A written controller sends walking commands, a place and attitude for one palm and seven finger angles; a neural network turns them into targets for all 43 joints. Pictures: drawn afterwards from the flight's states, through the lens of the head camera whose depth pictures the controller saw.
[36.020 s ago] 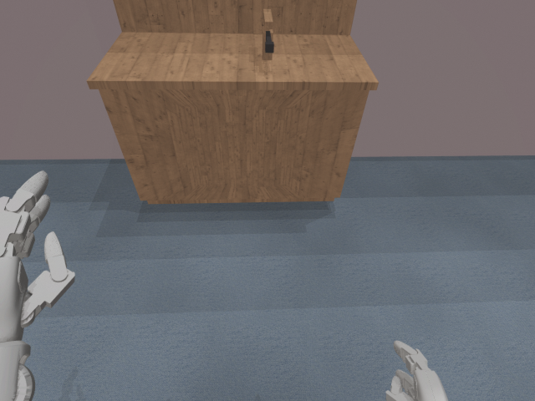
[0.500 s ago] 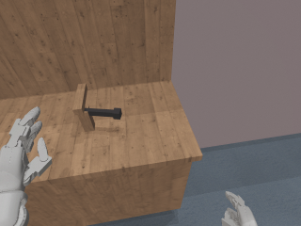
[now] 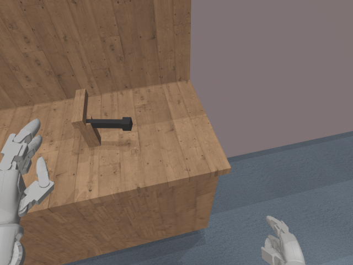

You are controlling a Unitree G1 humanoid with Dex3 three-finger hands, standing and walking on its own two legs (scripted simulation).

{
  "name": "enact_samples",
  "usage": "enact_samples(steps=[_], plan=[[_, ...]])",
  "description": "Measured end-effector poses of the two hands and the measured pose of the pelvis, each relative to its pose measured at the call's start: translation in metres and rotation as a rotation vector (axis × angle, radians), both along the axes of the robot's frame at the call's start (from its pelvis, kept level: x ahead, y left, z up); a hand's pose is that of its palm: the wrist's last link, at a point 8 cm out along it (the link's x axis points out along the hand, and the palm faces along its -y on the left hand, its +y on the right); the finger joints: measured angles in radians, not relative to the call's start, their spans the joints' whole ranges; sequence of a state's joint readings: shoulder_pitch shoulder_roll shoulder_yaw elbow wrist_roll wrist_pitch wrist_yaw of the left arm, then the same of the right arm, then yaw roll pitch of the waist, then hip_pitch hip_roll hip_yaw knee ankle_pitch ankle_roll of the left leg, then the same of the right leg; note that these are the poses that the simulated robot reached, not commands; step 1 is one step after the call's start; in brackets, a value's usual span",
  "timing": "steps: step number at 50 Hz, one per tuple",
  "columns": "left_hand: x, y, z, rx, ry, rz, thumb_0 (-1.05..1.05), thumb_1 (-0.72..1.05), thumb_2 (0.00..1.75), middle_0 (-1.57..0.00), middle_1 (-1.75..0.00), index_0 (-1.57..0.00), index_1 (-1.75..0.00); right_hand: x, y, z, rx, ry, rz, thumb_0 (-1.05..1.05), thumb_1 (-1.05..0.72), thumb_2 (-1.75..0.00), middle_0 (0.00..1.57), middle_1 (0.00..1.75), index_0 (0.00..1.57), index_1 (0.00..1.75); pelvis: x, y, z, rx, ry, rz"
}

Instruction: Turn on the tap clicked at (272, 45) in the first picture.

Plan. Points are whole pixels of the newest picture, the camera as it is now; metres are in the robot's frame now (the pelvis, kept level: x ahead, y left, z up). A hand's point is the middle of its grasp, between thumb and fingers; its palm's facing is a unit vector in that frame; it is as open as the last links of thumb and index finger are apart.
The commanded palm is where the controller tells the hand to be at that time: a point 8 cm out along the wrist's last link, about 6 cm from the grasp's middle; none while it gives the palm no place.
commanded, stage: step back with the hand held close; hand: left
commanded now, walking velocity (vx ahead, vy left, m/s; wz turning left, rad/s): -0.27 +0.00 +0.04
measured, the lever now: (126, 123) +0.47 +0.19 +0.04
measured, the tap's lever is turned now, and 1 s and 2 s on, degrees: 75 75 75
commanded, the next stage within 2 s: stop stepping back and stand still in 1.10 s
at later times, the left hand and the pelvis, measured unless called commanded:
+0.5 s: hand (11, 226) +0.14 +0.26 +0.15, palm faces +0.41 -0.79 -0.45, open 7.4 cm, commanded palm +0.09 +0.30 +0.17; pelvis -0.06 +0.01 -0.01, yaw +2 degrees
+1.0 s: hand out of the picture +0.08 +0.24 +0.16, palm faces +0.33 -0.86 -0.38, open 7.4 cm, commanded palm +0.02 +0.29 +0.17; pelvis -0.14 +0.01 -0.01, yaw +0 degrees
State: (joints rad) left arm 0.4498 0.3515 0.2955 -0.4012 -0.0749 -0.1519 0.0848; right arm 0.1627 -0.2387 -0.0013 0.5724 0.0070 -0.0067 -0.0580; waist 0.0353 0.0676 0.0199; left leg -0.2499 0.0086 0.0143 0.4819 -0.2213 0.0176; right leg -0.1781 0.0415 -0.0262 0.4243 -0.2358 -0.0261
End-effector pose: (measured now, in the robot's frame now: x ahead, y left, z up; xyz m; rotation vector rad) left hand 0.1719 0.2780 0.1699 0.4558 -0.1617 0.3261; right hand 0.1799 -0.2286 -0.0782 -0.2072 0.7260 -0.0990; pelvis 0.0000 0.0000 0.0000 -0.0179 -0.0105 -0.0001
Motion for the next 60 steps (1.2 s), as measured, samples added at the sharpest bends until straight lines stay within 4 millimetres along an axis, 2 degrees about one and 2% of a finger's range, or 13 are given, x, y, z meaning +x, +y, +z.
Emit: enact_samples(steps=[4, 8, 16, 23, 32, 37, 42, 47, 51, 55, 60], plan=[[-0.010, 0.000, -0.007, 0.005, 0.037, -0.031, 0.01, 0.89, 0.90, -0.21, -0.30, -0.21, -0.30, -0.014, -0.002, 0.001, -0.024, 0.013, -0.025, 0.01, -0.91, -0.90, 0.20, 0.30, 0.20, 0.30, -0.010, 0.005, -0.002, 0.000, 0.011, -0.001], [-0.024, 0.008, -0.002, 0.038, 0.019, -0.031, 0.01, 0.89, 0.90, -0.21, -0.30, -0.21, -0.30, -0.028, 0.000, 0.000, -0.042, 0.023, -0.029, 0.01, -0.91, -0.90, 0.20, 0.30, 0.20, 0.30, -0.022, 0.010, -0.003, -0.003, 0.017, 0.003], [-0.053, 0.024, 0.003, 0.065, -0.030, 0.016, 0.01, 0.89, 0.90, -0.21, -0.30, -0.21, -0.30, -0.054, 0.015, -0.005, -0.038, 0.020, -0.011, 0.01, -0.91, -0.90, 0.20, 0.30, 0.20, 0.30, -0.045, 0.019, -0.007, -0.012, 0.024, 0.010], [-0.069, 0.024, 0.002, 0.082, -0.057, 0.046, 0.01, 0.89, 0.90, -0.21, -0.30, -0.21, -0.30, -0.069, 0.026, -0.014, -0.015, 0.018, 0.026, 0.01, -0.91, -0.90, 0.20, 0.30, 0.20, 0.30, -0.060, 0.016, -0.011, -0.006, 0.014, 0.040], [-0.084, 0.015, -0.001, 0.021, -0.111, 0.011, 0.01, 0.89, 0.90, -0.21, -0.30, -0.21, -0.30, -0.086, 0.019, -0.015, -0.035, 0.051, 0.026, 0.01, -0.91, -0.90, 0.20, 0.30, 0.20, 0.30, -0.074, 0.015, -0.015, 0.001, 0.022, 0.045], [-0.092, 0.027, 0.001, 0.060, -0.122, -0.013, 0.01, 0.89, 0.90, -0.21, -0.31, -0.21, -0.30, -0.100, 0.016, -0.008, -0.075, 0.040, -0.008, 0.01, -0.91, -0.90, 0.20, 0.30, 0.20, 0.30, -0.090, 0.022, -0.017, 0.004, 0.026, 0.041], [-0.108, 0.033, 0.009, 0.097, -0.114, 0.017, 0.01, 0.89, 0.90, -0.21, -0.30, -0.21, -0.30, -0.115, 0.022, -0.006, -0.051, 0.019, 0.005, 0.01, -0.91, -0.90, 0.20, 0.30, 0.20, 0.30, -0.104, 0.019, -0.012, -0.004, 0.049, 0.024], [-0.123, 0.013, 0.004, 0.046, -0.101, -0.006, 0.01, 0.90, 0.90, -0.21, -0.30, -0.21, -0.30, -0.132, 0.023, -0.012, -0.020, 0.036, 0.032, 0.01, -0.91, -0.90, 0.20, 0.30, 0.20, 0.30, -0.128, 0.011, -0.010, -0.030, 0.048, -0.002], [-0.137, -0.001, 0.001, 0.004, -0.097, -0.074, 0.01, 0.89, 0.90, -0.21, -0.30, -0.21, -0.30, -0.152, 0.019, -0.007, -0.021, 0.037, -0.009, 0.01, -0.91, -0.90, 0.20, 0.30, 0.20, 0.30, -0.144, 0.012, -0.009, -0.010, 0.055, 0.004], [-0.156, 0.009, 0.000, 0.030, -0.089, -0.094, 0.01, 0.89, 0.90, -0.22, -0.31, -0.21, -0.30, -0.173, 0.016, -0.001, -0.062, 0.029, -0.037, 0.01, -0.91, -0.90, 0.20, 0.30, 0.20, 0.30, -0.161, 0.019, -0.011, -0.005, 0.075, 0.023], [-0.187, 0.030, 0.002, 0.053, -0.071, -0.039, 0.01, 0.89, 0.90, -0.22, -0.31, -0.21, -0.30, -0.206, 0.018, 0.005, -0.077, 0.027, -0.034, 0.01, -0.91, -0.90, 0.20, 0.30, 0.20, 0.30, -0.194, 0.020, -0.007, 0.016, 0.057, 0.011]])
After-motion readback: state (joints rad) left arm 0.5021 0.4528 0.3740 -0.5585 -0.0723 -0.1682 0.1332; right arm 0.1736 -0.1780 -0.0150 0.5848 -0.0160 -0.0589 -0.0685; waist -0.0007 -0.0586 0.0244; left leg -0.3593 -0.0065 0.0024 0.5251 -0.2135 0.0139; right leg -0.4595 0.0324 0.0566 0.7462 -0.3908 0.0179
